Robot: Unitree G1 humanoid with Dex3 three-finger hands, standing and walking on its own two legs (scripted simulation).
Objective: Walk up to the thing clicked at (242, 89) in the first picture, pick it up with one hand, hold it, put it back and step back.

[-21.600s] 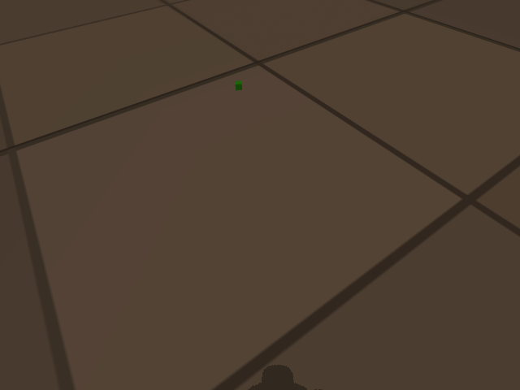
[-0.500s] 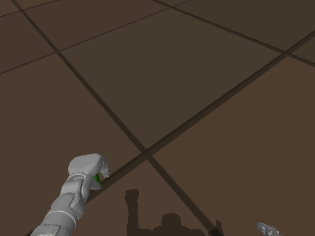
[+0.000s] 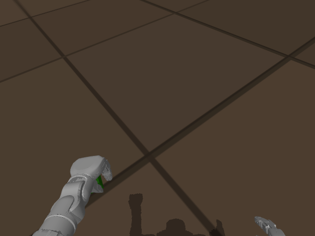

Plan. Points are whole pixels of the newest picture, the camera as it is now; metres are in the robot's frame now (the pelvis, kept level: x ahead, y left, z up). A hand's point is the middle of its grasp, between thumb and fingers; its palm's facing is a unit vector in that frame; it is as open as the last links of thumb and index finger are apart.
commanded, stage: hold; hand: left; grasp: from above
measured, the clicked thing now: (91, 181) +0.30 +0.24 -0.08
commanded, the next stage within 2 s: crouch in 0.96 s
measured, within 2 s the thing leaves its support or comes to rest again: neither
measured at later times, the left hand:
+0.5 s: hand (93, 184) +0.28 +0.21 -0.03, palm faces -0.44 -0.08 -0.90, open 5.3 cm
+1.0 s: hand (91, 181) +0.28 +0.22 -0.03, palm faces -0.43 -0.08 -0.90, open 5.2 cm
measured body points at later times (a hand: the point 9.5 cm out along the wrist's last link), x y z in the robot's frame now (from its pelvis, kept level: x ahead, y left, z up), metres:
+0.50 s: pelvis -0.01 +0.00 +0.00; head +0.00 -0.03 +0.45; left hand +0.30 +0.22 +0.02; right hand +0.15 -0.25 -0.11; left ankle -0.01 +0.12 -0.73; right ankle +0.03 -0.13 -0.73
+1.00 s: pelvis +0.00 +0.00 +0.01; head +0.01 -0.03 +0.45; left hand +0.30 +0.22 +0.02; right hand +0.15 -0.25 -0.11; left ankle -0.01 +0.12 -0.73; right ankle +0.03 -0.13 -0.73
